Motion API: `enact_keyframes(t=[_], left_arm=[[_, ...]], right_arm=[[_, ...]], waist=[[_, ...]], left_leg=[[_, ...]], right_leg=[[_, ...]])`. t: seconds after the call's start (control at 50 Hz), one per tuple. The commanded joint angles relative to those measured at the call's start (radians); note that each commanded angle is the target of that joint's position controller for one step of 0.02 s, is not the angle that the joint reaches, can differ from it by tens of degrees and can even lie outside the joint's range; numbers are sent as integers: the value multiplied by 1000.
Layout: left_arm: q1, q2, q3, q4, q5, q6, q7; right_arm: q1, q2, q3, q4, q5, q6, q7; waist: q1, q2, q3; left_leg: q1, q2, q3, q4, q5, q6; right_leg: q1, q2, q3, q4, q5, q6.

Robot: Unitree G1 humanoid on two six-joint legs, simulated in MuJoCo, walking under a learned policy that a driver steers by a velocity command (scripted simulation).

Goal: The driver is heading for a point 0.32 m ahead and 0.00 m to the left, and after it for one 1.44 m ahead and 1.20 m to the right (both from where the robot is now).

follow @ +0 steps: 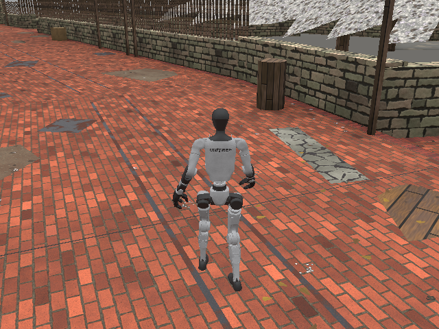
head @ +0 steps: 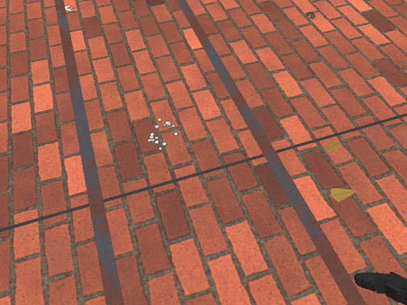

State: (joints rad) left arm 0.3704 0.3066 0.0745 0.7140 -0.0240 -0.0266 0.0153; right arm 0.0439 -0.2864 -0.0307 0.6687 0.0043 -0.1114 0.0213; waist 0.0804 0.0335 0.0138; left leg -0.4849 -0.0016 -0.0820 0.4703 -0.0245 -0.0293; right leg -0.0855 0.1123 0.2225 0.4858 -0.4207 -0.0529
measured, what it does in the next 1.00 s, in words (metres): walks ahead, turning right: left foot, then right foot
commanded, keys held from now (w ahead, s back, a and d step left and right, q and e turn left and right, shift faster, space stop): w+e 0.02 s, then w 0.12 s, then e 0.86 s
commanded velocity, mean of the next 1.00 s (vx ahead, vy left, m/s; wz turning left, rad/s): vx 0.19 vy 0.00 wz -0.53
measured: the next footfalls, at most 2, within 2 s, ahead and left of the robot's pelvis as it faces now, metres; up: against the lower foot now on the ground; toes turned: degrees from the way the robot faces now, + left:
left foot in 0.02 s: +0.17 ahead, +0.13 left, +0.00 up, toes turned -5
right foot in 0.48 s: +0.34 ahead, -0.14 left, +0.00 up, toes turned -14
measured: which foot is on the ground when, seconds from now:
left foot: up 0.00-0.00, down 0.02-0.48, up 0.50-0.88, down 0.90-1.00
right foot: down 0.00-0.02, up 0.04-0.46, down 0.48-0.90, up 0.92-1.00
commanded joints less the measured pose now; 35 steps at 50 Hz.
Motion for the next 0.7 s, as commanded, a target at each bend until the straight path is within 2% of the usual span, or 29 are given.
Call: enact_keyframes(t=[0.02, 0.04, 0.06, 0.08, 0.1, 0.12, 0.16, 0.2, 0.24, 0.28, 0.32, 0.36, 0.4, 0.44, 0.46, 0.48, 0.5, 0.52, 0.54, 0.56, 0.58, 0.6, 0.62, 0.66, 0.7], left_arm=[[-43, 46, 3, -81, 17, -12, -2], [101, -16, -18, -106, -7, -21, -4], [109, 77, -6, -75, -18, -23, 0], [12, 130, 9, -76, -12, -21, 0], [-55, 128, 9, -89, 1, -19, 2], [-105, 115, 9, -105, 13, -24, 0], [-104, 82, 7, -107, 3, -24, -9], [-102, 55, 2, -106, 6, -12, -9], [-137, 36, -5, -127, 17, -4, -8], [-158, 28, -10, -134, 16, 1, -16], [-202, 22, -11, -145, 12, 2, -29], [-242, 31, -5, -163, 12, 5, -43], [-258, 54, 7, -184, 15, 9, -55], [-218, 81, 25, -186, 20, 13, -62], [-145, 103, 41, -168, 22, 11, -59], [-60, 164, 65, -151, 23, 11, -43], [-35, 263, 79, -171, 29, 18, -19], [-51, 246, 63, -205, 42, 12, -23], [-90, 184, 52, -214, 33, 9, -30], [-137, 155, 42, -209, 21, 8, -29], [-164, 141, 38, -206, 14, 13, -26], [-194, 138, 36, -208, 12, 20, -20], [-216, 147, 38, -213, 23, 27, -17], [-224, 154, 43, -213, 34, 33, -7], [-217, 165, 49, -207, 28, 38, 6]], right_arm=[[243, -210, -82, -24, -19, -27, -17], [334, -290, -102, 15, -31, -13, -12], [331, -205, -86, 13, -6, -10, -3], [294, -144, -70, 9, -2, -6, -5], [250, -124, -61, 7, -10, 1, -5], [225, -104, -53, 15, -14, 5, -5], [199, -78, -43, 25, -22, 1, -8], [186, -91, -47, 42, -16, -5, -9], [177, -136, -61, 58, -10, 1, -17], [163, -157, -67, 68, -4, 18, -29], [160, -160, -66, 78, -1, 35, -41], [173, -168, -67, 92, 6, 45, -46], [170, -184, -73, 99, 18, 55, -48], [147, -199, -80, 95, 32, 65, -52], [143, -188, -78, 93, 35, 70, -54], [190, -159, -69, 95, 16, 68, -52], [240, -80, -41, 60, -46, 63, -42], [278, -100, -28, 52, -33, 59, -28], [212, -164, -46, 54, -5, 65, -22], [161, -159, -45, 40, 4, 73, -26], [145, -146, -44, 48, -6, 83, -37], [136, -153, -48, 42, -13, 94, -46], [141, -145, -47, 42, -12, 102, -45], [155, -119, -40, 49, -11, 108, -48], [139, -103, -35, 47, -12, 110, -50]], waist=[[-176, -62, -218], [-116, 274, -338], [-137, 217, -286], [-163, 120, -159], [-154, 49, -90], [-144, 35, -32], [-108, 76, -4], [-88, 76, -5], [-86, 67, -18], [-91, 73, -47], [-106, 77, -54], [-119, 72, -55], [-113, 70, -53], [-81, 63, -66], [-44, 35, -97], [-15, -55, -148], [-62, -316, -214], [-58, -317, -397], [-26, -179, -352], [-44, -133, -252], [-61, -68, -200], [-84, -80, -165], [-104, -111, -148], [-110, -141, -155], [-101, -142, -170]], left_leg=[[507, 174, -141, -18, -103, 112], [811, 389, -606, -115, -346, 279], [792, 409, -741, -177, -585, 284], [681, 363, -595, -192, -565, 244], [573, 318, -464, -194, -435, 221], [483, 280, -372, -210, -309, 222], [392, 235, -243, -242, -100, 216], [365, 238, -129, -232, 239, 231], [370, 253, -47, -225, 444, 242], [367, 236, 38, -227, 476, 228], [356, 216, 107, -223, 446, 206], [380, 221, 133, -200, 396, 190], [413, 246, 135, -151, 372, 177], [426, 247, 148, -38, 426, 155], [403, 213, 178, 89, 434, 128], [306, 143, 213, 289, 303, 72], [-13, 14, 238, 637, -444, -5], [-149, -66, 44, 860, -692, -22], [-185, -15, -21, 889, -608, -19], [-203, 13, -11, 848, -530, -14], [-188, 39, -13, 777, -478, -18], [-136, 48, -13, 702, -444, -22], [-75, 33, 3, 653, -418, -27], [-20, 7, 17, 548, -402, -41], [12, -3, 7, 459, -369, -50]], right_leg=[[-196, -130, 95, 305, 264, -51], [-533, 8, -44, 628, -143, 16], [-665, -63, -21, 771, -151, 30], [-695, -93, -31, 810, -57, 36], [-673, -122, -67, 798, 8, 40], [-662, -144, -72, 750, 52, 40], [-587, -172, -84, 674, 88, 43], [-558, -166, -114, 591, 66, 64], [-562, -171, -141, 494, 118, 87], [-512, -174, -173, 387, 249, 92], [-448, -164, -201, 278, 366, 85], [-417, -157, -211, 200, 400, 70], [-399, -153, -215, 147, 357, 44], [-334, -124, -243, 77, 307, 7], [-225, -90, -263, 1, 360, -20], [-53, -112, -196, -50, 597, -65], [200, -374, 159, 14, 1096, -202], [300, -518, 442, -50, 951, -378], [237, -453, 354, -81, 808, -337], [140, -395, 249, -90, 714, -276], [47, -352, 201, -109, 626, -231], [-50, -321, 171, -129, 575, -210], [-127, -290, 149, -146, 556, -199], [-171, -267, 132, -153, 564, -202], [-185, -258, 142, -151, 501, -198]])
Velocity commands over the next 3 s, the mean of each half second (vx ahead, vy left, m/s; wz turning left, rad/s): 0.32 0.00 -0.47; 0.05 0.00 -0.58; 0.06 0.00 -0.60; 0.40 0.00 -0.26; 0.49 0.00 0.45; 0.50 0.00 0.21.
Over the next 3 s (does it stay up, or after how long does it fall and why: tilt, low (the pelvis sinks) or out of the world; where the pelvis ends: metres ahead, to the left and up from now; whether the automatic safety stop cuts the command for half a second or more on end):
stays up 0.79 -0.48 0.02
